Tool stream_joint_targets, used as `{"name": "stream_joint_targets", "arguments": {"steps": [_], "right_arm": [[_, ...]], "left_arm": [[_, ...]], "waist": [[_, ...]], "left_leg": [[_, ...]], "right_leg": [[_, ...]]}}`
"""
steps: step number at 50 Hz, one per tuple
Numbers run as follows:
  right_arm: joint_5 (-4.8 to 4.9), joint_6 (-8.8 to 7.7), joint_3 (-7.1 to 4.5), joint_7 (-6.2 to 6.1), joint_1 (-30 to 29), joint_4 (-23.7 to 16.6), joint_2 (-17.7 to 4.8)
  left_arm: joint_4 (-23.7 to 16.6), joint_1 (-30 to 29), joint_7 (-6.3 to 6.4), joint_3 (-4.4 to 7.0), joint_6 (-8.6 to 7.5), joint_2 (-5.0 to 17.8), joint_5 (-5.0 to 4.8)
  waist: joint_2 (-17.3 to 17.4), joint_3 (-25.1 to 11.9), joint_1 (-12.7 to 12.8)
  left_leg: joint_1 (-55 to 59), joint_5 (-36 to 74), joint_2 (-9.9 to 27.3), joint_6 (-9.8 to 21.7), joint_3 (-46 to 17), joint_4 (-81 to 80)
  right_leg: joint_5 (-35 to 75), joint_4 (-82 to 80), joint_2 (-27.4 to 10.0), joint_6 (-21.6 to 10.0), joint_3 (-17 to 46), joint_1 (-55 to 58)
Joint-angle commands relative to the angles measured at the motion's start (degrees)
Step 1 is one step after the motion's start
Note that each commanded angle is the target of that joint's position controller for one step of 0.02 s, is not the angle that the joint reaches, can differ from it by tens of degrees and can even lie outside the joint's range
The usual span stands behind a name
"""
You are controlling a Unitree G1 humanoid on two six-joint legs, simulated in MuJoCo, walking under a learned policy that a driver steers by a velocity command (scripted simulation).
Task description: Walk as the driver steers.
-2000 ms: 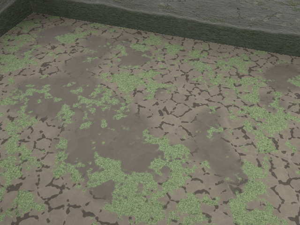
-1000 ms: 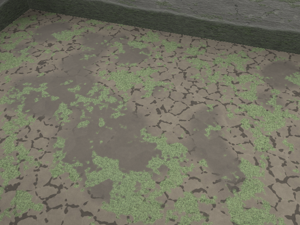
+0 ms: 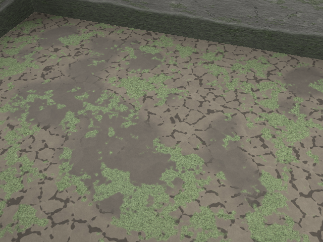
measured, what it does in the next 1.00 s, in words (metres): stands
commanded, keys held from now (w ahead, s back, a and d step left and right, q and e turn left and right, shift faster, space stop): w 1.00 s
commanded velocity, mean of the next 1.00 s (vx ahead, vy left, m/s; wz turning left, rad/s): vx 0.50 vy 0.00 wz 0.00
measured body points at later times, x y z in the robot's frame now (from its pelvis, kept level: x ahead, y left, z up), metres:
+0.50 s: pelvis -0.01 +0.00 +0.00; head -0.02 +0.01 +0.45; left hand +0.17 +0.21 -0.09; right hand +0.20 -0.20 -0.07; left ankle +0.01 +0.08 -0.72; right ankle -0.05 -0.11 -0.72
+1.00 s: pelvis +0.00 +0.00 +0.00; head -0.01 +0.00 +0.45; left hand +0.17 +0.21 -0.10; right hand +0.18 -0.21 -0.09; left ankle +0.01 +0.08 -0.72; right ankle -0.05 -0.11 -0.72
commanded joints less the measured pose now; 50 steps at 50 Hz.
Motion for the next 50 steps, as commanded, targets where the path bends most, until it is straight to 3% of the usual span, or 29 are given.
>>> {"name": "stream_joint_targets", "arguments": {"steps": [1, 11, 12, 14, 17, 18, 19, 26, 27, 29, 38, 50], "right_arm": [[-0.01, -1.02, -1.10, -0.02, -4.3, -5.4, -4.1], [-0.10, -1.06, -0.84, -0.16, -4.7, -6.1, -3.6], [0.40, -1.28, -0.90, -0.05, -6.9, -6.8, -3.2], [0.14, -1.47, -0.90, -0.03, -7.1, -7.0, -3.1], [0.00, -1.64, -0.86, -0.07, -6.5, -7.0, -3.1], [-0.01, -2.21, -0.88, 0.09, -4.9, -6.4, -3.8], [0.38, -1.85, -1.00, -0.01, -6.6, -7.1, -3.6], [0.51, -1.69, -0.97, -0.09, -7.1, -7.5, -3.4], [-0.02, -1.44, -0.93, -0.24, -4.6, -6.8, -3.8], [0.17, -1.26, -1.02, -0.26, -4.3, -6.7, -4.1], [0.00, -1.49, -1.17, 0.11, -4.5, -6.3, -3.9], [-0.04, -1.31, -1.23, -0.10, -3.5, -5.6, -4.0]], "left_arm": [[-5.0, -3.3, 0.01, 1.02, -0.98, 3.8, 0.01], [-5.4, -3.8, -0.26, 1.07, -1.06, 3.7, -0.10], [-5.2, -5.2, -0.42, 1.56, -0.92, 4.4, -0.33], [-5.4, -5.6, -0.55, 1.63, -0.77, 4.5, -0.54], [-5.4, -6.0, -0.58, 1.70, -0.67, 4.4, -0.61], [-6.2, -6.7, -1.10, 1.16, -0.75, 3.2, -0.45], [-5.4, -6.2, -0.77, 1.58, -0.79, 3.9, -0.47], [-5.1, -6.1, -0.69, 1.89, -0.81, 4.0, -0.29], [-5.3, -4.8, -0.47, 1.41, -0.96, 3.3, -0.05], [-5.3, -4.6, -0.34, 1.42, -1.15, 3.2, 0.02], [-5.0, -3.8, -0.09, 1.42, -1.29, 3.9, -0.07], [-5.0, -3.0, 0.02, 1.27, -1.04, 3.9, -0.01]], "waist": [[0.0, -2.3, 0.0], [0.3, -2.4, -0.2], [-1.5, -2.7, 0.1], [-2.1, -2.2, -0.1], [-1.3, -1.6, -0.3], [0.2, -1.5, -0.2], [0.3, -1.5, -0.2], [0.4, -2.5, 0.1], [1.9, -2.3, -0.3], [2.2, -2.6, -0.2], [-1.0, -3.3, -0.1], [-0.1, -3.2, -0.1]], "left_leg": [[-0.9, 13.5, 5.3, 0.8, -5.9, -7.6], [-1.1, 10.9, 5.4, 0.6, -6.1, -8.0], [-1.3, 8.4, 4.4, 0.5, -5.6, -7.3], [-1.0, 8.2, 3.8, 0.1, -4.7, -6.6], [-0.4, 9.0, 4.0, 0.1, -4.9, -6.8], [1.5, 8.0, 5.0, -0.2, -6.5, -8.2], [0.0, 9.1, 5.0, 0.7, -6.5, -8.2], [-0.4, 11.3, 5.1, 1.0, -6.4, -7.8], [-0.1, 13.7, 6.0, 1.2, -6.9, -8.2], [0.1, 15.0, 6.8, 1.8, -8.0, -8.6], [-0.7, 14.5, 5.1, 0.7, -5.2, -6.8], [-0.5, 16.5, 5.2, 0.9, -5.0, -6.1]], "right_leg": [[11.6, -5.0, -2.5, -1.9, 3.4, 0.0], [9.7, -5.4, -2.5, -1.6, 3.5, -0.9], [8.1, -6.4, -3.0, -2.0, 4.4, -0.5], [7.3, -7.7, -4.1, -2.7, 5.9, -1.5], [6.9, -7.4, -3.8, -2.6, 5.8, -2.2], [4.5, -7.0, -2.5, -2.0, 4.3, -4.4], [6.1, -6.1, -2.2, -1.7, 3.8, -2.5], [8.5, -4.6, -2.1, -1.7, 3.4, -0.4], [9.5, -3.7, -1.7, -1.3, 2.8, -0.8], [9.2, -2.9, -1.2, -0.8, 1.9, -0.6], [14.5, -3.9, -2.7, -2.0, 3.7, 1.6], [15.7, -3.2, -2.4, -1.9, 3.5, 1.2]]}}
